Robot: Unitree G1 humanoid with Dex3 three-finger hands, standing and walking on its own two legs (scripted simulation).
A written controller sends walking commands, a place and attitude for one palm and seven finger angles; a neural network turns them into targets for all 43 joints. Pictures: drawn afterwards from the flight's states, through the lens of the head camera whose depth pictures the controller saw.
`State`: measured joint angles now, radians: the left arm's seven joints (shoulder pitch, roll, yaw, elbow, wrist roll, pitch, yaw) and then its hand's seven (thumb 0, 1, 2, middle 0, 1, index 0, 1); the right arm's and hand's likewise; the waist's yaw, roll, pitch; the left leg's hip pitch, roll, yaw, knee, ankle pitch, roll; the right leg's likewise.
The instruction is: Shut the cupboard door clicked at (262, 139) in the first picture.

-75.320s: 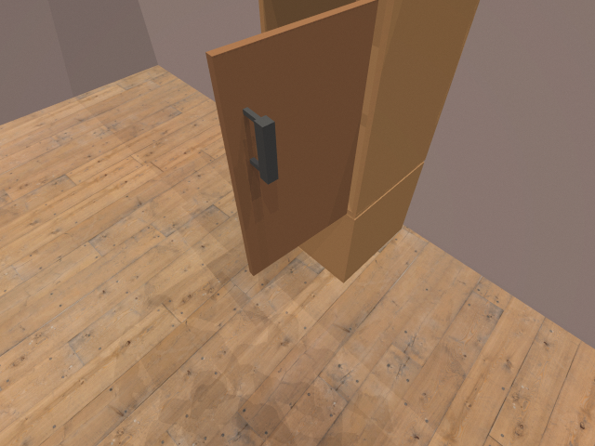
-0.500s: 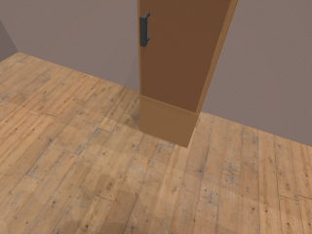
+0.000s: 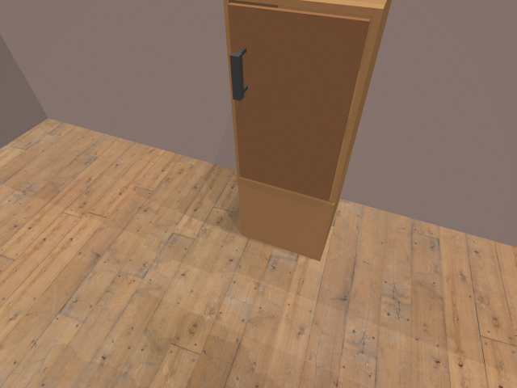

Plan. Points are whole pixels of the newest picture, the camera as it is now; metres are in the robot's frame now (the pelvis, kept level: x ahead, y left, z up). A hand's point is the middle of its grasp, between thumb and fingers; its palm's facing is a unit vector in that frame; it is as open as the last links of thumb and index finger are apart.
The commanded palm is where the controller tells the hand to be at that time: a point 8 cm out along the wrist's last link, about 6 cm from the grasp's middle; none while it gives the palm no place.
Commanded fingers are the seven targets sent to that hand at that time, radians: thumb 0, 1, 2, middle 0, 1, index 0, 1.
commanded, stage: let the arm hang, fingers relaxed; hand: left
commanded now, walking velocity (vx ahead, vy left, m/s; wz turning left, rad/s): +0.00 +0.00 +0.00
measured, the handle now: (240, 73) +0.88 +0.10 +0.08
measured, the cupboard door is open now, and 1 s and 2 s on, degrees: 0 0 0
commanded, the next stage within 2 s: look to check the result in 0.26 s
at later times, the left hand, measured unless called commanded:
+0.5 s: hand out of the picture +0.06 +0.21 -0.16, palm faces -0.01 -0.96 -0.27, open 7.3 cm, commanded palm none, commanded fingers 0.00 0.90 0.90 -0.20 -0.30 -0.20 -0.30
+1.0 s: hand out of the picture +0.11 +0.21 -0.15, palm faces +0.00 -0.95 -0.31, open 7.3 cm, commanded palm none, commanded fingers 0.00 0.90 0.90 -0.20 -0.30 -0.20 -0.30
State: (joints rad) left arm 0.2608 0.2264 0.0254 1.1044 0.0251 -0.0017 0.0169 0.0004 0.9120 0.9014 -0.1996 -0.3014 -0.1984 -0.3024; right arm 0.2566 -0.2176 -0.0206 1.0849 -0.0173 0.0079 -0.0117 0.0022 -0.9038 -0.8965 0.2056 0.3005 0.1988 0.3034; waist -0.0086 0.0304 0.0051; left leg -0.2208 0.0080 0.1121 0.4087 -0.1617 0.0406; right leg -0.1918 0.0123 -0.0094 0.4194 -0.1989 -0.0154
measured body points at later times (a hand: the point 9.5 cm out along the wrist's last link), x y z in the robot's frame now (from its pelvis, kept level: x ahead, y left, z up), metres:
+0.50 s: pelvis +0.03 -0.01 +0.01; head +0.04 -0.01 +0.45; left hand +0.07 +0.26 -0.14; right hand +0.07 -0.28 -0.14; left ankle +0.04 +0.09 -0.74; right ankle +0.02 -0.11 -0.74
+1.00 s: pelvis +0.05 -0.02 +0.01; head +0.05 -0.02 +0.46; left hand +0.11 +0.26 -0.13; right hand +0.11 -0.30 -0.14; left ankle +0.04 +0.09 -0.74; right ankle +0.02 -0.11 -0.74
